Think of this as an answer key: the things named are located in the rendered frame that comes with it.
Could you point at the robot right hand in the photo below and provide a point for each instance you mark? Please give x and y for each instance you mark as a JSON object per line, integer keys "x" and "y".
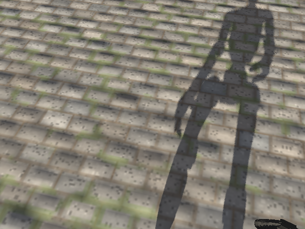
{"x": 273, "y": 224}

